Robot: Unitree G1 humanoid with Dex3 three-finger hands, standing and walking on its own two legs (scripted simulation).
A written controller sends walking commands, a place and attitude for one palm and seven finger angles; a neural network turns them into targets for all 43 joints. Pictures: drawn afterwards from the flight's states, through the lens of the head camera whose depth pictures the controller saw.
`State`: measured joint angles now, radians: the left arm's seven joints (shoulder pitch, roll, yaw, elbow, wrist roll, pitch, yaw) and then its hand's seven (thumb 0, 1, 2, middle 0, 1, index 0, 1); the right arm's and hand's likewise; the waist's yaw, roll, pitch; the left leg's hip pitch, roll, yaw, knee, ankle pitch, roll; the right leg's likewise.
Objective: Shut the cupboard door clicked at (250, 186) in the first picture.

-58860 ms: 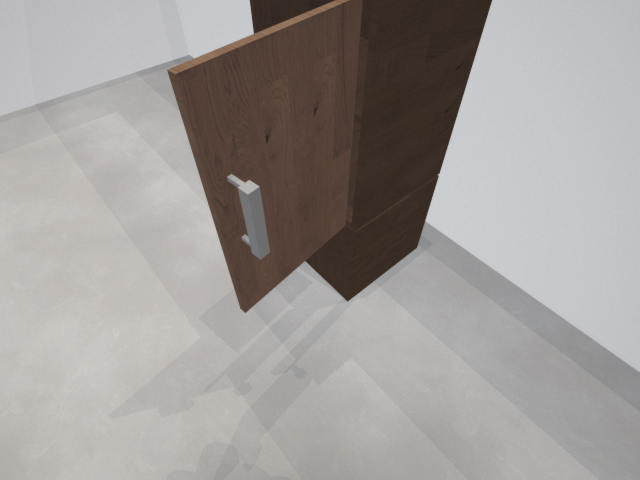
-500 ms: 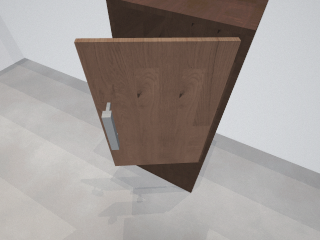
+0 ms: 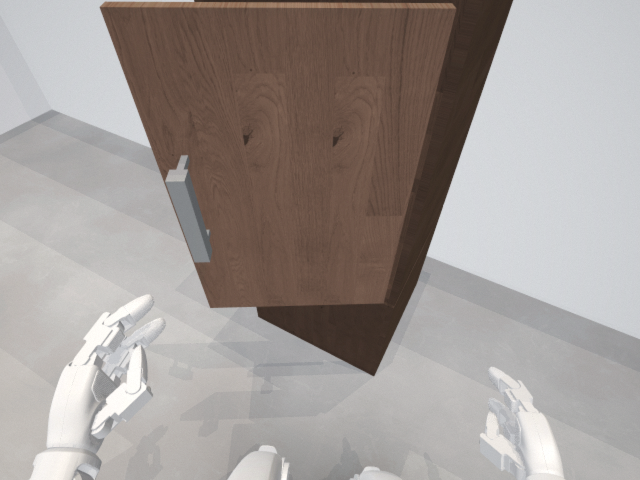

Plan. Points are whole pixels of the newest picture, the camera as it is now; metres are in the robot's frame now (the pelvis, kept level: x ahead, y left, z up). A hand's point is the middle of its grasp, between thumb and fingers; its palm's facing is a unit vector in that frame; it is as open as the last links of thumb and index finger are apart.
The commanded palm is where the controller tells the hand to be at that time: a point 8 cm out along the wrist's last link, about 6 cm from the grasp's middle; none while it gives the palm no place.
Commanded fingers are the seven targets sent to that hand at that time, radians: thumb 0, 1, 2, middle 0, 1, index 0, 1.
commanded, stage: raise the hand and make a fist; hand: left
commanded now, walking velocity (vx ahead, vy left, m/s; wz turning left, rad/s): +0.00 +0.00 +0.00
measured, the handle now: (194, 210) +0.48 +0.23 +0.06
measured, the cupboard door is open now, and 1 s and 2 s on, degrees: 31 31 31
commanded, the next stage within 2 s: bring the fist close to the handle in 1.60 s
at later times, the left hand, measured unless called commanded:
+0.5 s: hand (138, 375) +0.23 +0.23 +0.04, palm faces +0.10 -0.99 -0.02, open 4.2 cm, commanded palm +0.19 +0.27 +0.04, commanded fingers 0.00 0.90 0.90 -0.95 -1.12 -0.95 -1.12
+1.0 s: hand (123, 363) +0.24 +0.24 +0.05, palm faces +0.09 -1.00 -0.03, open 3.1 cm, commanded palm +0.21 +0.29 +0.06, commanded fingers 0.00 0.90 0.90 -1.30 -1.50 -1.30 -1.50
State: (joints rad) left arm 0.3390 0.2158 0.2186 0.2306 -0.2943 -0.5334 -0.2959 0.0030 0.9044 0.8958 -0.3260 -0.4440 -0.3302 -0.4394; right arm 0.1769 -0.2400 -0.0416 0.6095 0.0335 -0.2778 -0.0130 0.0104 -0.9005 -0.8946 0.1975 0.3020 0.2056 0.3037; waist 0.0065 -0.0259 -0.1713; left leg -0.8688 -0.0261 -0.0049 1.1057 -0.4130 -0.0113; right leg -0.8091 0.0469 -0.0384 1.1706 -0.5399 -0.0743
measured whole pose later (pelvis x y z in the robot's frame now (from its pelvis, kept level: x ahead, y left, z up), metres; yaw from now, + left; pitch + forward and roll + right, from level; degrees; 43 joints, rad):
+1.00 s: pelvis +0.02 +0.05 +0.00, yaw +0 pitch +15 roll -4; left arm 0.45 0.23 0.11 -0.11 -0.24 -0.38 -0.13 0.02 0.90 0.90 -1.22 -1.42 -1.23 -1.42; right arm 0.22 -0.21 0.04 0.47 0.01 -0.15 -0.05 0.01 -0.90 -0.89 0.20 0.30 0.21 0.30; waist 0.02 0.03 -0.16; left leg -0.96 -0.03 -0.04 1.18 -0.47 0.06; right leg -0.83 0.05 -0.07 1.12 -0.55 -0.01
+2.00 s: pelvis +0.03 +0.03 +0.00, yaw +0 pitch +15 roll -2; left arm 0.23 0.20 0.09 0.05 -0.23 -0.35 -0.11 0.02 0.90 0.90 -1.30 -1.50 -1.30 -1.50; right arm 0.23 -0.23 0.02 0.52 0.02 -0.11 -0.04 0.01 -0.90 -0.89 0.20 0.30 0.21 0.30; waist 0.01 0.03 -0.16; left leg -0.93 -0.02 -0.03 1.15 -0.48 0.02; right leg -0.82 0.06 -0.06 1.13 -0.56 -0.05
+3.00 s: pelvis +0.04 +0.03 +0.01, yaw -1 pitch +15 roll -1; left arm -0.14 0.15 0.07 0.44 -0.14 -0.42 0.03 0.02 0.90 0.90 -1.30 -1.50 -1.30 -1.50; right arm 0.26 -0.24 0.00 0.59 0.00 -0.01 -0.01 0.01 -0.90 -0.89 0.20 0.30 0.20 0.30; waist -0.02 0.02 -0.16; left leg -0.88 -0.02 0.00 1.07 -0.45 0.03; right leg -0.80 0.06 -0.02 1.07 -0.53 -0.05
